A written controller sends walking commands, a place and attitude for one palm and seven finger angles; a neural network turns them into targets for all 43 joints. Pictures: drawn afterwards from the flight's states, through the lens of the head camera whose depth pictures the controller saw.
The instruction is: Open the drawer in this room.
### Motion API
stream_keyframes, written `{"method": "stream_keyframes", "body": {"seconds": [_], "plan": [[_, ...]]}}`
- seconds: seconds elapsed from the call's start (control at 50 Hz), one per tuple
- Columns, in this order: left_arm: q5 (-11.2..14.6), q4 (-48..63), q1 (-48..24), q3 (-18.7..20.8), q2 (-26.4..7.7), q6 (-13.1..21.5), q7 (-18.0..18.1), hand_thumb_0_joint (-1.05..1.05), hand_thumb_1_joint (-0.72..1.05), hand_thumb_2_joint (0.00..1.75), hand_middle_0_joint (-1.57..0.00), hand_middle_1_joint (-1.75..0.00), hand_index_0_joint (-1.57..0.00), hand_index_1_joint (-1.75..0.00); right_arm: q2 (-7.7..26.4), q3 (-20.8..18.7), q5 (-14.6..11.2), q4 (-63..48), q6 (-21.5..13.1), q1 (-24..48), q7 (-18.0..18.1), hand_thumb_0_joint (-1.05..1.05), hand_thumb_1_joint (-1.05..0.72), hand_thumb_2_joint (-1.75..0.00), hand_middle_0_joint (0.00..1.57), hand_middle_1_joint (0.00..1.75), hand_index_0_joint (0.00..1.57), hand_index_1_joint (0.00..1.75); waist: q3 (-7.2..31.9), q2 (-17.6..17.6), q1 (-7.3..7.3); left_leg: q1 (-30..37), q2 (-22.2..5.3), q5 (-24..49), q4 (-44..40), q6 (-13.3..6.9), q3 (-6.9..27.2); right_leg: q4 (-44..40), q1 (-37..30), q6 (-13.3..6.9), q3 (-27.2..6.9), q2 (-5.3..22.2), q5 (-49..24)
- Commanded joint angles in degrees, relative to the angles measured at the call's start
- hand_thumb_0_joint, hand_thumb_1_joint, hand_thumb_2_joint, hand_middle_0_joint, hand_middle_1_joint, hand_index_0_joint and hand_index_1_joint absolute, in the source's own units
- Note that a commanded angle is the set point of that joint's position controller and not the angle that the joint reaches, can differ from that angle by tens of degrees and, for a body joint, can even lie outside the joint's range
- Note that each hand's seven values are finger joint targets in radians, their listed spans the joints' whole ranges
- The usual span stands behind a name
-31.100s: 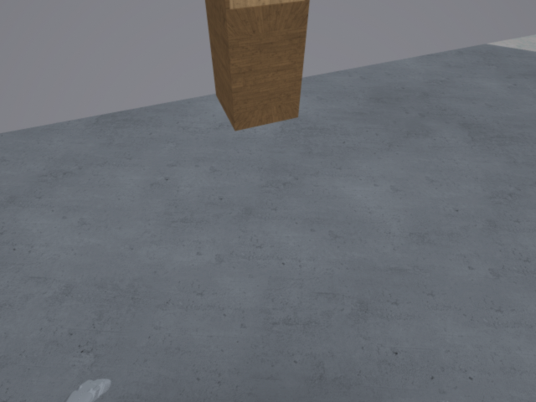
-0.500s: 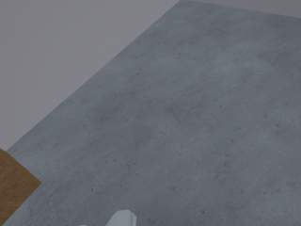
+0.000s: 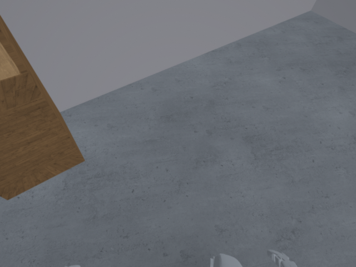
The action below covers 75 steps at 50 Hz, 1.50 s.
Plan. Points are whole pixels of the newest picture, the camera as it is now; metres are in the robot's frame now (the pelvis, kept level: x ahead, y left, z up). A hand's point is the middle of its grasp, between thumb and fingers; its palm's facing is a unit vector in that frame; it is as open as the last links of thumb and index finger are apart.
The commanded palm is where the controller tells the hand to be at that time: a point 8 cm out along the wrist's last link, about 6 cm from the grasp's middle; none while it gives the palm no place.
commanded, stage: turn to face it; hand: left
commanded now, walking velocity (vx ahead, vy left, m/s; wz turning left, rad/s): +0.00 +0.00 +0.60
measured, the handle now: out of the picture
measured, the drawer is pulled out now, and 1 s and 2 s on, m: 0.00 0.00 0.00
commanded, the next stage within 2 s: take the last steps up to it in 1.06 s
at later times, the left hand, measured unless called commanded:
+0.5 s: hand out of the picture +0.05 +0.15 -0.14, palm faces +0.28 -0.92 -0.28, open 7.4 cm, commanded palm none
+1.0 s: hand out of the picture -0.06 +0.20 -0.17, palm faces +0.55 -0.80 -0.23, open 7.4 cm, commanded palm none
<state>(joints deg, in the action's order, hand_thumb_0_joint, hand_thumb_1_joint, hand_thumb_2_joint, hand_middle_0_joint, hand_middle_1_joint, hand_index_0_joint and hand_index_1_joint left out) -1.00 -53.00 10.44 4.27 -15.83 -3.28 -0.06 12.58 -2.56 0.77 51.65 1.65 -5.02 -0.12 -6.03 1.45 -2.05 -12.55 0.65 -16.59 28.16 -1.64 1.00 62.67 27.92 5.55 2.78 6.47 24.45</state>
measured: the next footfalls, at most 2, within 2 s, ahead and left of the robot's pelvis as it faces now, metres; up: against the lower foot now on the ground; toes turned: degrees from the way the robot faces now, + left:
right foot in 0.22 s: +0.07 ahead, -0.15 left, +0.00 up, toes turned +4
left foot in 0.70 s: -0.01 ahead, +0.09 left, +0.00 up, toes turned +31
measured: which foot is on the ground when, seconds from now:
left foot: down 0.00-0.24, up 0.26-0.68, down 0.70-1.00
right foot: up 0.00-0.20, down 0.22-0.72, up 0.74-1.00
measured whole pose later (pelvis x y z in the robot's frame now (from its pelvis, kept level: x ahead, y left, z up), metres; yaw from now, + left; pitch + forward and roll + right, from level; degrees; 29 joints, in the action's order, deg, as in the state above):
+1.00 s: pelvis +0.00 -0.01 +0.00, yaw +31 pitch +0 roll -2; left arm -1.1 -55.0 11.6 3.7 -14.8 -3.2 0.3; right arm 10.4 -1.7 0.8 53.6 1.1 -8.1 0.2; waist -4.4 1.3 -1.6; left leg -12.2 0.7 -13.1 25.2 -3.0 -1.0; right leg 60.5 26.6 5.1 2.3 6.2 22.2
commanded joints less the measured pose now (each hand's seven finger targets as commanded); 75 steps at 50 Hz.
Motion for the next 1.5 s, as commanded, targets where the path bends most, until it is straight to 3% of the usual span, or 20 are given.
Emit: {"method": "stream_keyframes", "body": {"seconds": [0.0,0.12,0.18,0.22,0.24,0.28,0.34,0.58,0.66,0.7,0.72,0.82,1.06,1.14,1.16,1.2,1.22,1.26,1.32,1.48], "plan": [[0.34,5.45,-1.84,0.69,-3.91,1.44,0.65,0.0,0.9,0.9,-0.2,-0.3,-0.2,-0.3,12.39,-3.72,0.26,-2.55,-0.99,-4.45,0.65,0.0,-0.9,-0.9,0.2,0.3,0.2,0.3,7.45,-8.79,3.21,7.25,-13.13,34.44,-6.44,-7.79,12.43,-3.04,2.84,0.78,-1.75,-0.65,-0.98],[0.9,7.68,-4.38,0.03,-2.96,2.27,0.77,0.0,0.9,0.9,-0.2,-0.3,-0.2,-0.3,12.59,-4.57,0.63,-2.63,-0.52,-4.75,0.59,0.0,-0.9,-0.9,0.2,0.3,0.2,0.3,9.3,-12.35,3.57,5.54,-11.58,38.42,-1.95,-7.44,17.43,-20.61,-5.82,0.07,-0.4,-4.19,0.27],[0.91,6.19,2.39,0.49,-5.01,3.58,0.89,0.0,0.9,0.9,-0.2,-0.3,-0.2,-0.3,11.52,-4.64,-0.1,-3.25,-0.49,-2.86,0.43,0.0,-0.9,-0.9,0.2,0.3,0.2,0.3,11.92,-7.98,-0.16,-2.3,-7.29,27.17,5.09,-2.79,16.6,-40.0,-21.48,-0.76,-0.8,-3.13,-15.88],[-0.15,5.24,6.81,2.05,-13.33,4.36,1.84,0.0,0.9,0.9,-0.2,-0.3,-0.2,-0.3,6.08,-3.76,-0.61,-5.11,-0.68,-3.85,-0.01,0.0,-0.9,-0.9,0.2,0.3,0.2,0.3,15.48,15.94,-1.95,-20.83,4.08,-19.82,27.14,4.61,2.22,-41.64,-35.62,-11.48,-21.74,22.87,-42.58],[0.2,5.56,6.72,1.59,-12.2,4.08,1.98,0.0,0.9,0.9,-0.2,-0.3,-0.2,-0.3,8.17,-4.13,-0.32,-5.03,-0.07,-3.63,0.17,0.0,-0.9,-0.9,0.2,0.3,0.2,0.3,13.83,10.76,-1.59,-19.3,1.25,-20.19,36.72,4.12,4.78,-41.03,-29.11,-14.74,-18.86,23.2,-42.78],[0.32,7.18,-1.12,1.02,-7.77,3.91,2.35,0.0,0.9,0.9,-0.2,-0.3,-0.2,-0.3,7.9,-4.67,-0.1,-2.14,1.19,-5.42,-0.38,0.0,-0.9,-0.9,0.2,0.3,0.2,0.3,7.99,10.63,1.79,-18.91,-1.52,-12.83,44.04,4.51,4.58,-43.91,-20.69,-13.14,-13.31,18.22,-29.15],[0.09,7.9,-2.44,0.04,-5.36,4.14,1.93,0.0,0.9,0.9,-0.2,-0.3,-0.2,-0.3,6.6,-3.91,0.23,-0.64,1.84,-6.34,-1.46,0.0,-0.9,-0.9,0.2,0.3,0.2,0.3,5.19,9.69,2.9,-19.57,-2.09,-5.51,44.42,5.82,1.6,-43.24,-19.49,-10.42,-2.51,12.4,-30.04],[-0.77,3.9,4.93,1.64,-8.98,3.37,1.69,0.0,0.9,0.9,-0.2,-0.3,-0.2,-0.3,4.5,-2.17,-0.32,-2.59,1.0,0.79,-1.66,0.0,-0.9,-0.9,0.2,0.3,0.2,0.3,6.6,10.65,-0.89,-11.85,-2.9,-8.98,17.29,5.21,-5.95,-39.07,-24.52,-12.37,4.38,16.2,-34.6],[0.06,3.35,4.2,1.95,-8.89,2.83,1.28,0.0,0.9,0.9,-0.2,-0.3,-0.2,-0.3,7.44,-2.71,-0.02,-1.38,-0.3,-6.01,-1.38,0.0,-0.9,-0.9,0.2,0.3,0.2,0.3,10.78,4.03,3.32,5.46,-2.78,7.39,-3.07,3.13,-6.04,-25.86,-17.13,-6.86,8.91,13.72,-29.17],[0.44,6.67,1.33,-0.13,-2.3,2.23,1.0,0.0,0.9,0.9,-0.2,-0.3,-0.2,-0.3,17.94,-5.17,0.05,-0.37,-0.73,-12.95,-0.45,0.0,-0.9,-0.9,0.2,0.3,0.2,0.3,13.9,-20.96,7.34,16.34,-24.84,43.16,-7.63,-8.82,21.41,-3.45,4.56,-0.51,6.68,1.25,15.99],[0.14,6.88,-0.12,0.02,-3.73,1.65,1.4,0.0,0.9,0.9,-0.2,-0.3,-0.2,-0.3,17.21,-4.7,0.04,0.52,-0.31,-13.32,-0.15,0.0,-0.9,-0.9,0.2,0.3,0.2,0.3,13.45,-14.28,7.04,13.77,-26.16,40.83,-6.34,-11.59,16.94,0.83,3.52,-1.58,2.04,2.1,15.11],[0.07,1.6,2.56,0.58,-3.38,1.35,0.55,0.0,0.9,0.9,-0.2,-0.3,-0.2,-0.3,10.42,-2.46,0.18,-1.4,-1.31,-3.98,1.17,0.0,-0.9,-0.9,0.2,0.3,0.2,0.3,8.03,-10.09,2.3,7.68,-14.33,33.12,-7.86,-6.45,7.32,4.4,3.1,-0.91,-0.7,0.71,-0.82],[0.53,1.76,0.2,-0.87,-0.33,1.76,1.01,0.0,0.9,0.9,-0.2,-0.3,-0.2,-0.3,9.14,-2.77,0.56,1.12,-1.12,-6.7,1.15,0.0,-0.9,-0.9,0.2,0.3,0.2,0.3,7.67,-10.6,3.25,5.39,-13.96,26.6,-8.08,-8.38,12.44,-18.17,-5.59,-0.92,0.47,-2.65,0.91],[0.77,-0.41,5.06,-0.88,-0.35,3.11,1.36,0.0,0.9,0.9,-0.2,-0.3,-0.2,-0.3,7.84,-2.57,0.13,2.17,-1.23,-5.6,1.13,0.0,-0.9,-0.9,0.2,0.3,0.2,0.3,10.05,-8.85,0.62,1.71,-10.85,26.0,-3.06,-5.27,12.04,-36.26,-17.37,-1.9,1.34,-3.65,-11.14],[0.57,-1.26,6.63,-0.8,-1.68,3.79,1.54,0.0,0.9,0.9,-0.2,-0.3,-0.2,-0.3,6.05,-2.27,-0.29,2.5,-1.42,-6.41,0.93,0.0,-0.9,-0.9,0.2,0.3,0.2,0.3,11.27,-5.56,0.12,-2.93,-7.96,17.05,0.17,-2.6,10.27,-42.55,-24.64,-2.49,-1.19,-0.99,-15.75],[-0.52,-1.33,9.48,0.51,-9.04,4.36,1.74,0.0,0.9,0.9,-0.2,-0.3,-0.2,-0.3,2.64,-1.76,-0.36,0.29,-1.01,-4.98,0.52,0.0,-0.9,-0.9,0.2,0.3,0.2,0.3,8.16,14.11,-1.96,-18.34,2.43,-17.07,19.73,2.76,0.73,-50.38,-27.42,-12.36,-23.08,20.05,-13.04],[-0.17,-1.06,9.07,0.23,-7.96,4.07,1.64,0.0,0.9,0.9,-0.2,-0.3,-0.2,-0.3,4.93,-2.48,0.39,0.71,-0.33,-4.35,0.28,0.0,-0.9,-0.9,0.2,0.3,0.2,0.3,4.72,7.92,-1.74,-20.04,0.59,-15.5,27.64,2.52,3.32,-52.09,-23.0,-14.51,-21.85,20.07,-5.94],[0.11,-1.09,5.82,0.11,-4.71,4.91,1.49,0.0,0.9,0.9,-0.2,-0.3,-0.2,-0.3,5.61,-3.11,0.86,2.91,0.08,-5.88,-0.41,0.0,-0.9,-0.9,0.2,0.3,0.2,0.3,0.1,9.41,0.28,-22.48,-1.72,-6.95,35.26,2.56,3.93,-54.61,-19.07,-11.66,-18.87,15.28,3.58],[0.28,-1.84,7.68,-0.67,-1.18,6.29,1.2,0.0,0.9,0.9,-0.2,-0.3,-0.2,-0.3,3.54,-2.83,0.94,5.1,-0.3,-8.54,-1.34,0.0,-0.9,-0.9,0.2,0.3,0.2,0.3,0.7,6.29,0.98,-22.88,-2.84,1.99,37.15,3.64,1.53,-53.17,-21.82,-8.61,-8.66,10.39,-5.06],[-0.47,-6.37,16.77,-0.72,-0.45,7.66,1.36,0.0,0.9,0.9,-0.2,-0.3,-0.2,-0.3,1.99,-2.33,0.81,3.89,-0.81,-3.96,-1.79,0.0,-0.9,-0.9,0.2,0.3,0.2,0.3,-1.27,7.06,-1.19,-27.58,-6.24,5.05,31.5,4.87,-0.99,-53.85,-26.82,-11.01,-5.99,12.98,-11.05]]}}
